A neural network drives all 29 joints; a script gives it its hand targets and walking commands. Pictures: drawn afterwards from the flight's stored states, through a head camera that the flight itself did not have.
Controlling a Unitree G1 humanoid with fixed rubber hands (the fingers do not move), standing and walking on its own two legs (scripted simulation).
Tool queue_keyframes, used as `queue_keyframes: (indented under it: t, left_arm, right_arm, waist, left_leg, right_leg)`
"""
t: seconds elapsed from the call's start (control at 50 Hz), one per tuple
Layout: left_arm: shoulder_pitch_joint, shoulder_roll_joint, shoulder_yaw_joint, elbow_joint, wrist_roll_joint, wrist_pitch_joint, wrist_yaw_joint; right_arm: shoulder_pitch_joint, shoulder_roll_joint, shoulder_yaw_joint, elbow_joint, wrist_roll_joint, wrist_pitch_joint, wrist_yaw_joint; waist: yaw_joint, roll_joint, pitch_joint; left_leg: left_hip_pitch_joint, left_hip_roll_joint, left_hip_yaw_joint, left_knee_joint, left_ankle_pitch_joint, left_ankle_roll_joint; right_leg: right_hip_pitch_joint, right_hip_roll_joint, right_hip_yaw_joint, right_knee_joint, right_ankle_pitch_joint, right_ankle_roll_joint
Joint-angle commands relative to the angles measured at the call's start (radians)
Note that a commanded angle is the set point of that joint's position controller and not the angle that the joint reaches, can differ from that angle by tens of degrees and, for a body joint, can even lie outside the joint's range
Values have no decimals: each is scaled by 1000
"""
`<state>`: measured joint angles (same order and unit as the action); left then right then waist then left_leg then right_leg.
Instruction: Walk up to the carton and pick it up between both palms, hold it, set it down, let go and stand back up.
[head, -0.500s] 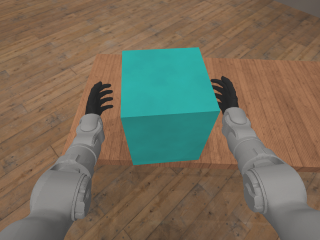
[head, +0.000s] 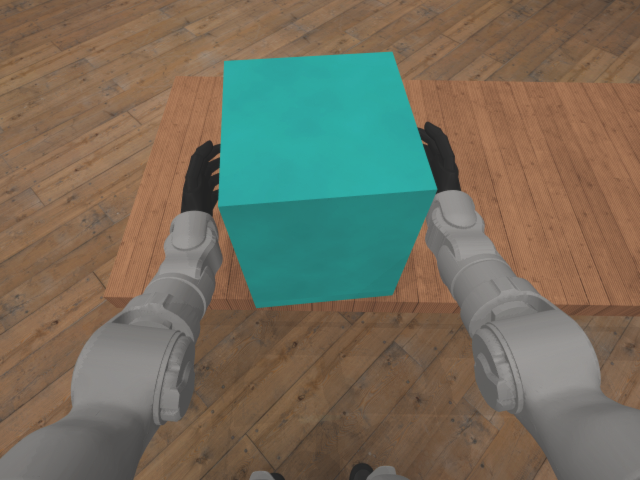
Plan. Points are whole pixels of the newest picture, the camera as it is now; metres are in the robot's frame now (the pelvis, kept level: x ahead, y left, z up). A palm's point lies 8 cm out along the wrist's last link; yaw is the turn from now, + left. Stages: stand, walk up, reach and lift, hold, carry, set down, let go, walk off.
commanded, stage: reach and lift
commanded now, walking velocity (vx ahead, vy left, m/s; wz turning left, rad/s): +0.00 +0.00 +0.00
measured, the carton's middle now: (318, 191) +0.47 +0.01 +0.05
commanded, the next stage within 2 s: none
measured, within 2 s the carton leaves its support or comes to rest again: leaves its support in 2.00 s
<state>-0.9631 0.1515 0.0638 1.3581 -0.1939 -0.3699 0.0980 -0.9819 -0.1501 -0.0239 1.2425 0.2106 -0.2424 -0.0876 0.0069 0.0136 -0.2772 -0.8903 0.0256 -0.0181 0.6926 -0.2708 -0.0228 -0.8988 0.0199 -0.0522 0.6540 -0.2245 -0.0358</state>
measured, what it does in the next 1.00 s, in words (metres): stands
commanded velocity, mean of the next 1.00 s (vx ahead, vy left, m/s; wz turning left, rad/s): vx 0.00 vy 0.00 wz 0.00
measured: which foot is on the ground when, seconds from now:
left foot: down 0.00-1.00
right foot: down 0.00-1.00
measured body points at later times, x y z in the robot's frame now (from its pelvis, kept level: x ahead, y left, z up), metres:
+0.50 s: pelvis +0.02 +0.01 +0.03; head +0.10 +0.00 +0.47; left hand +0.45 +0.16 +0.05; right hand +0.45 -0.14 +0.06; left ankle +0.01 +0.13 -0.71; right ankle +0.03 -0.10 -0.71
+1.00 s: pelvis +0.03 +0.01 +0.04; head +0.11 +0.02 +0.48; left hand +0.45 +0.16 +0.06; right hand +0.44 -0.14 +0.06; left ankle +0.01 +0.13 -0.71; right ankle +0.03 -0.10 -0.71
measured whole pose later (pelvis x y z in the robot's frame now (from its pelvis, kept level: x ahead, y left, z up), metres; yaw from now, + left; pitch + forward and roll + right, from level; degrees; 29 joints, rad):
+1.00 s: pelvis +0.03 +0.01 +0.04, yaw +0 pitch +14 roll -1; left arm -0.74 -0.04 0.48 1.13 0.33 -0.32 0.12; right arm -0.72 0.08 -0.61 1.05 -0.46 -0.37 -0.05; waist 0.00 0.01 -0.10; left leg -0.45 0.02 0.01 0.41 -0.22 0.00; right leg -0.44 0.01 -0.04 0.35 -0.15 -0.01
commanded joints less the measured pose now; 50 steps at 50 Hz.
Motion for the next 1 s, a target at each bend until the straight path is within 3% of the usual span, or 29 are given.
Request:
queue_keyframes:
  t: [0.0,0.08,0.14,0.16,0.22,0.32,0.42,0.66,0.74,0.98]
  left_arm:
    - [-551,57,63,-222,92,-52,-12]
    - [-550,-96,156,-232,238,-34,-40]
    - [-594,-517,104,-189,376,-46,-142]
    - [-563,-589,100,-138,407,-56,-163]
    - [-516,-601,145,-94,469,-88,-167]
    - [-475,-564,212,-82,510,-96,-154]
    - [-459,-567,227,-129,533,-86,-139]
    - [-380,-609,219,-225,572,-33,-116]
    - [-377,-629,202,-253,581,-20,-111]
    - [-344,-667,190,-291,589,10,-111]
  right_arm:
    - [-478,-31,-84,-200,-108,-54,-16]
    - [-462,157,-181,-202,-270,-60,-14]
    - [-466,634,-176,-207,-495,-80,91]
    - [-442,707,-186,-197,-561,-92,123]
    - [-365,751,-226,-154,-646,-113,159]
    - [-324,724,-275,-121,-722,-140,170]
    - [-289,727,-310,-97,-761,-153,172]
    - [-252,737,-298,-135,-749,-157,172]
    - [-250,736,-302,-157,-758,-159,169]
    - [-238,746,-281,-180,-742,-170,168]
  waist:
    - [-18,8,-845]
    - [-23,6,-760]
    - [-33,31,-676]
    - [-30,40,-666]
    - [-19,46,-622]
    - [-10,-8,-510]
    - [-12,-22,-449]
    - [13,-19,-434]
    - [9,7,-448]
    - [7,0,-441]
  left_leg:
    - [313,-37,66,-27,405,-50]
    - [323,-42,77,-77,401,-44]
    - [386,-44,71,-139,373,-36]
    - [418,-38,73,-151,378,-36]
    - [430,-29,78,-175,378,-31]
    - [395,-21,87,-231,329,-16]
    - [446,-16,99,-263,342,-19]
    - [492,-10,114,-286,410,-20]
    - [503,-10,116,-289,424,-27]
    - [524,-10,106,-299,464,-27]
  right_leg:
    - [658,-14,42,-9,489,66]
    - [755,-19,42,-35,542,68]
    - [788,-24,18,-81,557,65]
    - [794,-23,3,-91,579,58]
    - [837,-24,-5,-105,608,56]
    - [889,-24,-8,-130,578,61]
    - [885,-20,-17,-163,558,59]
    - [948,-20,-12,-196,602,53]
    - [953,-22,-15,-205,609,48]
    - [975,-23,-19,-216,654,47]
